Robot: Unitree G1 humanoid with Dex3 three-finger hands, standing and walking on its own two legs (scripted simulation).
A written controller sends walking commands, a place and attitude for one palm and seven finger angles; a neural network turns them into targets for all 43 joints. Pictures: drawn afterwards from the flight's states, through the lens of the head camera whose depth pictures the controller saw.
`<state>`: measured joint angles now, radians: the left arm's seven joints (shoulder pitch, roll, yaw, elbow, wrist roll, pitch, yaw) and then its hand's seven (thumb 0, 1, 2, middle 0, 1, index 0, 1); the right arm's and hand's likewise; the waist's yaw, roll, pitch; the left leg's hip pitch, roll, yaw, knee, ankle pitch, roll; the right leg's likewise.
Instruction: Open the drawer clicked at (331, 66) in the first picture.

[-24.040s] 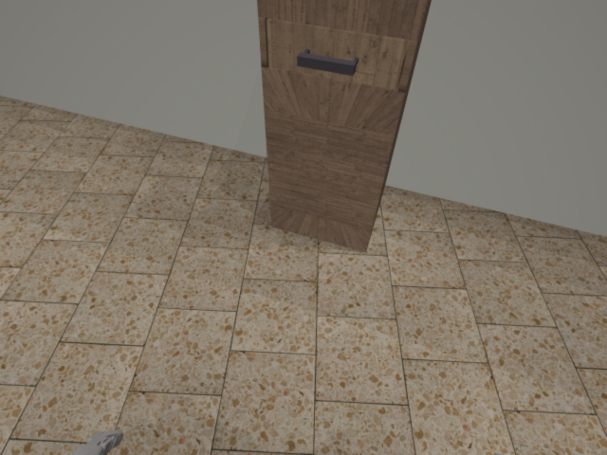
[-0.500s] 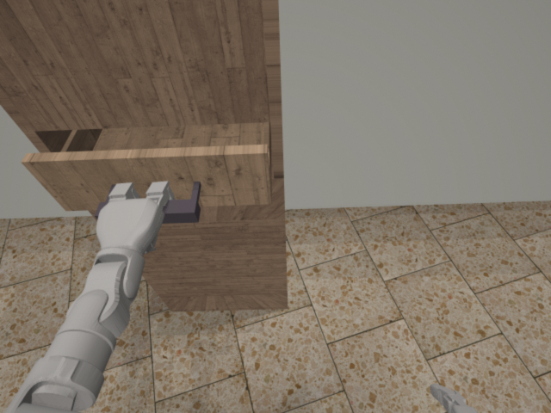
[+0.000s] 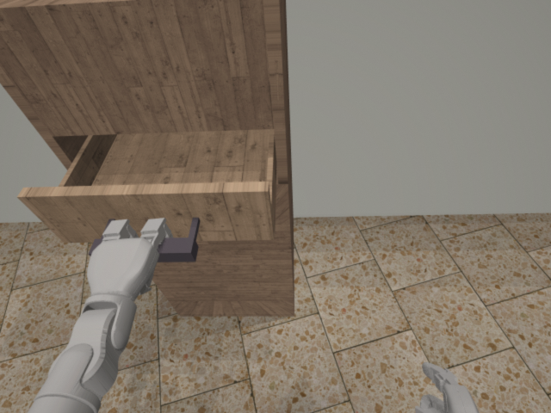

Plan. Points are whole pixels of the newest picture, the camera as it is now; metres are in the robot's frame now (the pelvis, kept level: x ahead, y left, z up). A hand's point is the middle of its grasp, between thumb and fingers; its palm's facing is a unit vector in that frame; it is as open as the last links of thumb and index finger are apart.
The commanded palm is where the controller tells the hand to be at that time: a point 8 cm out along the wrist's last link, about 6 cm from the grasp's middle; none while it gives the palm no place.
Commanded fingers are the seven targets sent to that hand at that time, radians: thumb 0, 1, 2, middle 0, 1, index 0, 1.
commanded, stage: pull the drawer open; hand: left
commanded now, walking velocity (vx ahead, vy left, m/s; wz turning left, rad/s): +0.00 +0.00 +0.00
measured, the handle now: (149, 237) +0.36 +0.24 +0.04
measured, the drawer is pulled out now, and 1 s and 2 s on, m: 0.14 0.24 0.30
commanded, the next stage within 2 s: open the thumb to release the handle in 1.70 s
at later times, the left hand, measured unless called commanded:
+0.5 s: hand (133, 310) +0.25 +0.23 +0.02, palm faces -0.01 -0.07 -1.00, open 6.3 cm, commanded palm +0.21 +0.24 +0.08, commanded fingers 0.00 0.90 0.90 -0.40 -1.35 -0.40 -1.35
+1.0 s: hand (122, 348) +0.20 +0.23 +0.02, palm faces +0.00 -0.08 -1.00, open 6.3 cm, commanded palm +0.15 +0.24 +0.08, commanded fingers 0.00 0.90 0.90 -0.40 -1.35 -0.40 -1.35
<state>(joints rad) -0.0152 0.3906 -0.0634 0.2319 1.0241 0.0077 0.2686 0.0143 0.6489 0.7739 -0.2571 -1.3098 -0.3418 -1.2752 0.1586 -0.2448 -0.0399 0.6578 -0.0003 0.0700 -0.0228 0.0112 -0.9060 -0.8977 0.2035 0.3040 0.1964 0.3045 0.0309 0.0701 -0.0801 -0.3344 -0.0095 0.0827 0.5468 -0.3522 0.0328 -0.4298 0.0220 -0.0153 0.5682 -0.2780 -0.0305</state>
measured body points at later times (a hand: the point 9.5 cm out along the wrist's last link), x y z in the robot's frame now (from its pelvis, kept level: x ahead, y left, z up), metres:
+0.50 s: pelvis -0.01 -0.01 +0.00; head +0.01 -0.04 +0.45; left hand +0.24 +0.23 +0.08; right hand +0.18 -0.24 -0.11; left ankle -0.05 +0.09 -0.73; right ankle +0.00 -0.10 -0.73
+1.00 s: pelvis -0.01 +0.00 +0.00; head +0.01 -0.04 +0.45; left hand +0.19 +0.23 +0.08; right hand +0.20 -0.22 -0.11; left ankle -0.05 +0.09 -0.73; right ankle +0.00 -0.10 -0.73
